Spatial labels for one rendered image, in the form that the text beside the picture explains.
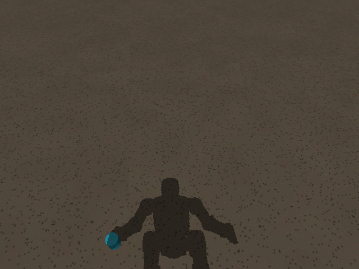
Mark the tin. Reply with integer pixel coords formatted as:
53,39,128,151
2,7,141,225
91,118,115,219
105,232,121,250

